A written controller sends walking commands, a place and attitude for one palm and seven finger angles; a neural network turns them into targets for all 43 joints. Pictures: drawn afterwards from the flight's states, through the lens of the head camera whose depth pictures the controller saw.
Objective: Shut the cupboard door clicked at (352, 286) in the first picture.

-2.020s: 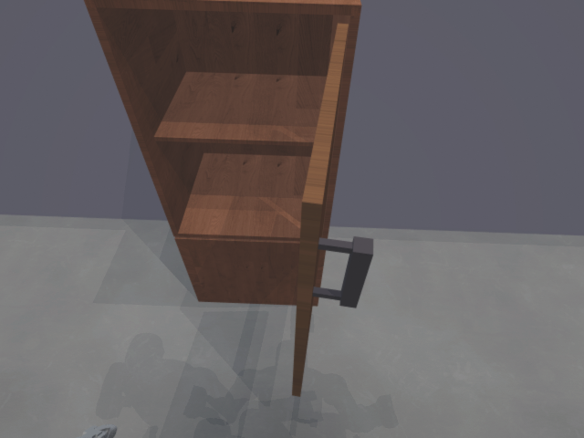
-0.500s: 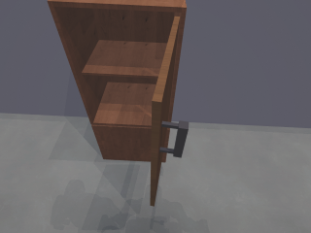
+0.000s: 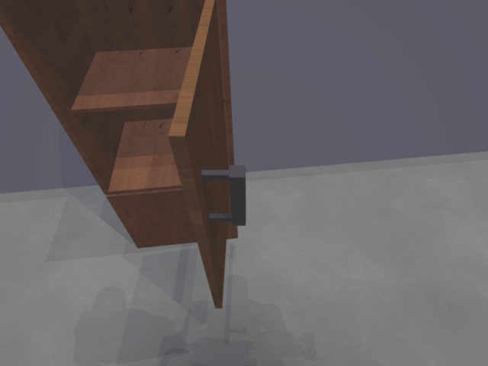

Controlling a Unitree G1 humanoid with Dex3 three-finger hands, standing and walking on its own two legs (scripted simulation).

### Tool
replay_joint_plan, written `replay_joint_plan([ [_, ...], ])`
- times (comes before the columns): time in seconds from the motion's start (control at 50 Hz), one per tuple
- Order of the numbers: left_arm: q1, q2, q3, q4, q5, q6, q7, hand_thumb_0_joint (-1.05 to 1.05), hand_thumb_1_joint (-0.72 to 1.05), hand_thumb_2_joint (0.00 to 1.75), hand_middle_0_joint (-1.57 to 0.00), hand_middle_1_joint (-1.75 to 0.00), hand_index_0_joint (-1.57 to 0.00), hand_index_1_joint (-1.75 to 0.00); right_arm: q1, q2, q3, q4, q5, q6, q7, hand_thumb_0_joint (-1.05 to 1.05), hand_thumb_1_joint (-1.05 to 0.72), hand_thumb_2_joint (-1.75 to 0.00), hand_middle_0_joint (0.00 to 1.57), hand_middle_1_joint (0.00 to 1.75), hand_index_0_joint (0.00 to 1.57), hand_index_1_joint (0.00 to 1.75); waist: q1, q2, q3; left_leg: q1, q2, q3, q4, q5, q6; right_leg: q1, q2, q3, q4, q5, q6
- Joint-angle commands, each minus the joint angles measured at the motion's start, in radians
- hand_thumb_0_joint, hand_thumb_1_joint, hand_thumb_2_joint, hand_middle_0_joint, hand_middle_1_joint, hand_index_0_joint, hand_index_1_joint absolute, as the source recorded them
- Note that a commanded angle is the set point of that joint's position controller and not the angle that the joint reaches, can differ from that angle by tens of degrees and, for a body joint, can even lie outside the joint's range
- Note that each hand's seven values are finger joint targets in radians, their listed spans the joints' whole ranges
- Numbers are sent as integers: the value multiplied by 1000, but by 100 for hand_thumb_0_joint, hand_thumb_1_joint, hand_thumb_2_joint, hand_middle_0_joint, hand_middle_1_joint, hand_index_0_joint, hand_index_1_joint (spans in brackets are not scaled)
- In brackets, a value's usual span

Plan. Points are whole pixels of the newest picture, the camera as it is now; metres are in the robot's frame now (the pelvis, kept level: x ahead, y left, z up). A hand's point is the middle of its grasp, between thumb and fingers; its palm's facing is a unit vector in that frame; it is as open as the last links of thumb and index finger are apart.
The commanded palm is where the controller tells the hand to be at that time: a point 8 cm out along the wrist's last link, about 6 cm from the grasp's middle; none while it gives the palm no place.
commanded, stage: walk to a spot facing it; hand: left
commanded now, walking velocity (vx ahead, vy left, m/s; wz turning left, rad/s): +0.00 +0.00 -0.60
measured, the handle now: (225, 198) +0.34 +0.07 +0.10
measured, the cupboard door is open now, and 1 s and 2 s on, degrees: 83 83 100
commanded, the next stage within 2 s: none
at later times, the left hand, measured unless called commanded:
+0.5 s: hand out of the picture +0.06 +0.21 -0.15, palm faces -0.16 -0.96 -0.23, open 7.4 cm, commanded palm none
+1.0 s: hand (200, 317) +0.23 +0.12 -0.15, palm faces -0.62 -0.77 -0.16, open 7.4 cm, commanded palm none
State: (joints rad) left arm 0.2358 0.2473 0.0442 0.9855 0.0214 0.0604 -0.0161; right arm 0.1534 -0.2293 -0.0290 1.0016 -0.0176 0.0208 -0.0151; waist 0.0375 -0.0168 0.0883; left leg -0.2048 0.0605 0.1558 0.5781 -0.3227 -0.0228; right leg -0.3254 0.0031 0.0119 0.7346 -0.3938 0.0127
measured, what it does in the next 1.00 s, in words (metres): steps on the spot, turning right: left foot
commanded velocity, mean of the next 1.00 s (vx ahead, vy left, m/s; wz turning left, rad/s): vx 0.14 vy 0.00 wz -0.59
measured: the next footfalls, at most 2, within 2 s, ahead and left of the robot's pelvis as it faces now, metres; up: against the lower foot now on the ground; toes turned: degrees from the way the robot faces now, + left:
left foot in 0.56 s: +0.04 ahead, +0.13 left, +0.00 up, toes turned -21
right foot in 1.14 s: +0.07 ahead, -0.20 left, +0.00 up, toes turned -49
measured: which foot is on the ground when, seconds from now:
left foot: down 0.00-0.02, up 0.04-0.54, down 0.56-1.00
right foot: down 0.00-0.56, up 0.58-1.00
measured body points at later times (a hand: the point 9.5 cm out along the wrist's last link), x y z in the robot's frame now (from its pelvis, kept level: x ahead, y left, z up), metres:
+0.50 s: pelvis -0.02 +0.02 +0.01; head +0.02 +0.01 +0.46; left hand +0.07 +0.26 -0.13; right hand +0.05 -0.26 -0.12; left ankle +0.00 +0.16 -0.70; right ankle +0.02 -0.09 -0.73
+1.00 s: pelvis +0.03 +0.02 +0.02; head +0.07 +0.02 +0.47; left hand +0.26 +0.16 -0.13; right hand -0.18 -0.14 -0.11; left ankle +0.00 +0.15 -0.73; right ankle +0.00 -0.15 -0.67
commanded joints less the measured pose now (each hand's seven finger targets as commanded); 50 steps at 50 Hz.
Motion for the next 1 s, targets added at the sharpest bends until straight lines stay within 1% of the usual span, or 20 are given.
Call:
replay_joint_plan([
  [0.0,172,220,61,-47,19,-44,21,0,90,90,-20,-30,-20,-30,-52,-113,-52,-126,5,-2,-11,0,-90,-90,20,30,20,30,55,-277,-64,-285,31,14,337,-122,-19,178,-236,361,-393,375,-64],
  [0.02,178,255,63,-58,6,-44,33,0,90,90,-20,-30,-20,-30,-68,-90,-45,-153,5,0,-11,0,-90,-90,20,30,20,30,49,-305,-62,-360,-36,-93,492,-280,-28,140,-358,568,-464,539,-148],
  [0.04,151,228,65,-68,2,-42,41,0,90,90,-20,-30,-20,-30,-50,-109,-52,-137,7,6,-13,0,-90,-90,20,30,20,30,27,-205,-83,-343,-7,-182,547,-212,-15,137,-331,516,-474,394,-172],
  [0.06,112,210,68,-81,0,-45,42,0,90,90,-20,-30,-20,-30,-49,-104,-55,-133,6,4,-10,0,-90,-90,20,30,20,30,19,-208,-75,-357,6,-181,567,-167,-14,106,-298,512,-482,303,-166],
  [0.08,68,183,63,-94,-2,-45,40,0,90,90,-20,-30,-20,-30,-54,-109,-57,-123,5,0,-8,0,-90,-90,20,30,20,30,1,-133,-48,-362,15,-197,588,-102,-18,89,-261,478,-462,267,-170],
  [0.14,69,149,59,-106,-5,-57,35,0,90,90,-20,-30,-20,-30,-32,-84,-55,-113,-1,-2,-6,0,-90,-90,20,30,20,30,-11,-64,-97,-339,8,-185,548,-24,-37,116,-203,400,-432,324,-174],
  [0.26,130,134,67,-99,-2,-51,31,0,90,90,-20,-30,-20,-30,-51,-68,-57,-130,-2,0,-13,0,-90,-90,20,30,20,30,14,-100,-123,-347,-19,-189,459,-22,-47,171,-159,436,-437,272,-158],
  [0.38,130,147,75,-114,7,-40,31,0,90,90,-20,-30,-20,-30,-72,-70,-52,-159,7,-12,-21,0,-90,-90,20,30,20,30,30,-140,-144,-267,-54,-197,243,-98,-35,180,-143,527,-429,318,-186],
  [0.44,86,165,82,-134,10,-33,31,0,90,90,-20,-30,-20,-30,-23,-72,-51,-159,18,-23,-27,0,-90,-90,20,30,20,30,14,-148,-179,-163,-80,-201,91,-106,-12,162,-130,555,-406,411,-177],
  [0.48,38,168,83,-146,6,-28,32,0,90,90,-20,-30,-20,-30,60,-72,-51,-143,22,-33,-33,0,-90,-90,20,30,20,30,-27,-140,-198,-5,-94,-189,-98,-11,2,83,-97,539,-371,411,-133],
  [0.5,10,156,81,-158,1,-27,29,0,90,90,-20,-30,-20,-30,119,-89,-54,-129,24,-40,-39,0,-90,-90,20,30,20,30,-59,-124,-212,138,-61,-206,-201,58,18,-16,-53,492,-325,339,-90],
  [0.52,4,114,73,-177,-5,-23,23,0,90,90,-20,-30,-20,-30,142,-143,-64,-127,17,-47,-45,0,-90,-90,20,30,20,30,-74,24,-199,261,77,-346,-312,-7,62,-185,52,380,-211,159,-40],
  [0.54,6,72,67,-188,-8,-26,8,0,90,90,-20,-30,-20,-30,99,-225,-78,-155,6,-44,-45,0,-90,-90,20,30,20,30,-59,290,-141,265,318,-583,-387,21,124,-360,152,187,32,-115,11],
  [0.56,-19,107,79,-194,5,-28,9,0,90,90,-20,-30,-20,-30,55,-218,-68,-180,6,-34,-40,0,-90,-90,20,30,20,30,-53,222,-79,101,410,-594,-385,12,184,-336,66,119,220,-117,40],
  [0.6,29,130,93,-148,22,-15,-9,0,90,90,-20,-30,-20,-30,-31,-139,-40,-191,-7,-40,-37,0,-90,-90,20,30,20,30,6,176,-40,-34,279,-443,-388,-71,171,-276,32,88,412,0,54],
  [0.62,40,117,86,-138,23,-11,-23,0,90,90,-20,-30,-20,-30,-33,-142,-38,-192,-8,-46,-35,0,-90,-90,20,30,20,30,10,161,-34,-32,227,-359,-393,-111,148,-288,26,57,457,48,50],
  [0.66,15,96,73,-147,20,-15,-39,0,90,90,-20,-30,-20,-30,19,-139,-38,-173,-7,-57,-32,0,-90,-90,20,30,20,30,-9,166,-8,6,188,-284,-387,-135,131,-345,8,12,458,94,48],
  [0.74,-92,67,57,-172,21,-24,-47,0,90,90,-20,-30,-20,-30,216,-128,-37,-107,-6,-79,-30,0,-90,-90,20,30,20,30,-76,145,21,167,224,-281,-399,-55,157,-463,-37,-4,418,132,51],
  [0.86,-182,40,40,-192,15,-29,-54,0,90,90,-20,-30,-20,-30,328,-118,-31,-59,-7,-99,-29,0,-90,-90,20,30,20,30,-99,152,30,271,282,-195,-396,124,176,-499,-99,-37,279,150,45],
  [0.98,-290,-4,21,-210,9,-45,-56,0,90,90,-20,-30,-20,-30,371,-129,-34,-9,-22,-96,-17,0,-90,-90,20,30,20,30,-115,171,38,226,298,-36,-339,293,148,-317,-79,-116,24,128,-1],
])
